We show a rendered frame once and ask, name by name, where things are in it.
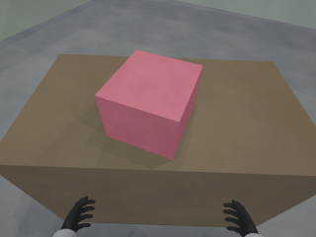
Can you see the pedestal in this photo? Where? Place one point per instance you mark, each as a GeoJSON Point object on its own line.
{"type": "Point", "coordinates": [247, 139]}

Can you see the robot right hand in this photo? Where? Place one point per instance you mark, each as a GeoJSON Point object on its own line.
{"type": "Point", "coordinates": [244, 220]}

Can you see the robot left hand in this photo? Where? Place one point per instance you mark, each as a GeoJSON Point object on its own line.
{"type": "Point", "coordinates": [74, 216]}

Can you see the carton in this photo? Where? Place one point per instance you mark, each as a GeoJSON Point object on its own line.
{"type": "Point", "coordinates": [147, 103]}

